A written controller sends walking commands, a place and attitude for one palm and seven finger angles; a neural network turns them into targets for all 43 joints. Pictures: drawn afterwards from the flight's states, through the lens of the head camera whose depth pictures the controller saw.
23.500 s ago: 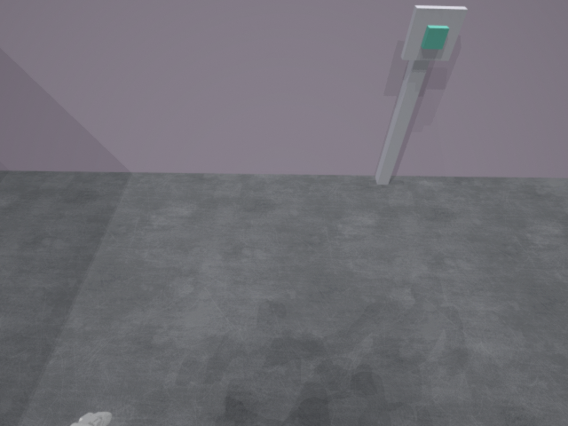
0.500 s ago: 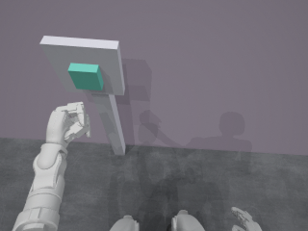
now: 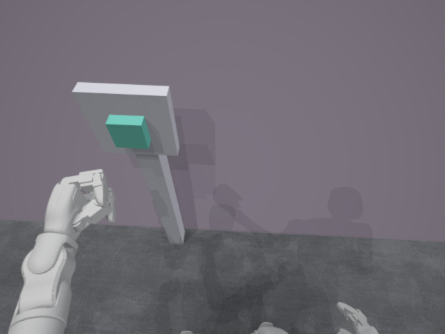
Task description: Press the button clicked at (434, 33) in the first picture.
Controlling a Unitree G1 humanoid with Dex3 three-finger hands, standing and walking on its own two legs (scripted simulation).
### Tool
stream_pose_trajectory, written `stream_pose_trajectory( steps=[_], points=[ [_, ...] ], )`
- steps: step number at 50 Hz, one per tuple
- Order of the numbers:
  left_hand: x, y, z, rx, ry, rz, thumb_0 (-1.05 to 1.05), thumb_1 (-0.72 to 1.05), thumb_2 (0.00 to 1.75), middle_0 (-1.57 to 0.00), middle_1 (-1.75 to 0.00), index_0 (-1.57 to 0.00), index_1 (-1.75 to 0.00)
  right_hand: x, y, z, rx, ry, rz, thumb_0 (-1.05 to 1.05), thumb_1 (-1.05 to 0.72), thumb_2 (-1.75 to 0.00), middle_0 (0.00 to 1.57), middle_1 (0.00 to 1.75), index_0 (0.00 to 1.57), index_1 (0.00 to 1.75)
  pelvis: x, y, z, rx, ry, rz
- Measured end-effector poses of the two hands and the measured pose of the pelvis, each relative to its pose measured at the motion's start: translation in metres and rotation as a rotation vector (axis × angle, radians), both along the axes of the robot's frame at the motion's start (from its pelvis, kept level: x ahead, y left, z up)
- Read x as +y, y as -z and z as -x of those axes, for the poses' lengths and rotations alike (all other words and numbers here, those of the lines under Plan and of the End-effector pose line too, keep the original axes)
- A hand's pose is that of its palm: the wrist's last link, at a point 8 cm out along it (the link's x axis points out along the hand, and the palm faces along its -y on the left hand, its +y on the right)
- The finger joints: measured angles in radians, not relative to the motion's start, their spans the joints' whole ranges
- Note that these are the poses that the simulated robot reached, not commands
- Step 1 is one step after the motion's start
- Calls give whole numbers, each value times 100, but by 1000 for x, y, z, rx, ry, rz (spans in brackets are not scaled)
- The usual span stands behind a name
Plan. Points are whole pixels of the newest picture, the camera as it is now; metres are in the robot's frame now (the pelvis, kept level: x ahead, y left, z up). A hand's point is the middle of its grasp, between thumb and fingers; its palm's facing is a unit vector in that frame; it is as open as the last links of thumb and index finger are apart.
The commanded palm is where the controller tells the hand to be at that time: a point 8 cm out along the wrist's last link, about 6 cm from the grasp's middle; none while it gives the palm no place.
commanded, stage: draw the hand back to the body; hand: left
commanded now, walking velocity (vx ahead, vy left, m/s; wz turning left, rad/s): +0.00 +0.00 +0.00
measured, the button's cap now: (130, 131) +0.50 +0.21 +0.05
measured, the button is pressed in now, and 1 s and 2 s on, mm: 0 0 0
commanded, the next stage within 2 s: step back with the hand held close in 1.18 s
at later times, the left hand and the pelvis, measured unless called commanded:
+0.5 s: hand (55, 228) +0.25 +0.23 +0.13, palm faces +0.30 -0.91 -0.30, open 3.1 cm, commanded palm +0.20 +0.27 +0.16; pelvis +0.02 +0.00 +0.04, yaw +1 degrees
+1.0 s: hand out of the picture +0.19 +0.24 +0.22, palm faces +0.41 -0.82 -0.41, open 3.1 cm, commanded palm +0.15 +0.28 +0.23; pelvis +0.02 +0.01 +0.05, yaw +0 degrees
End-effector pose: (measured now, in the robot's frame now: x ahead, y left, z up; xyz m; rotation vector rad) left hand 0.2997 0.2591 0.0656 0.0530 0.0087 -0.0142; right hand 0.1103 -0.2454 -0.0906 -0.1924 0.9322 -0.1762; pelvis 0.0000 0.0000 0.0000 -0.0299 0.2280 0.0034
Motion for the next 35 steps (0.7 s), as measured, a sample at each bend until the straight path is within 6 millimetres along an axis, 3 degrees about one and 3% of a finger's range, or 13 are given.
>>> stream_pose_trajectory(
  steps=[11,20,35],
  points=[
    [-1,-35,41,-28,12,-5,2,90,90,-130,-149,-130,-150,3,-31,-41,-198,-40,13,1,-90,-90,20,30,20,30,0,-12,-3,-79,-12,-1],
    [8,-67,76,28,-255,-218,2,90,89,-130,-149,-130,-150,25,-58,-75,-279,-83,-6,1,-90,-90,20,30,20,30,2,-33,-13,-172,-8,-8],
    [19,-123,109,-55,-360,-321,1,89,89,-130,-149,-130,-150,43,-66,-91,-277,-147,-41,1,-90,-90,20,30,20,30,7,-49,-28,-259,-6,-10]
  ],
)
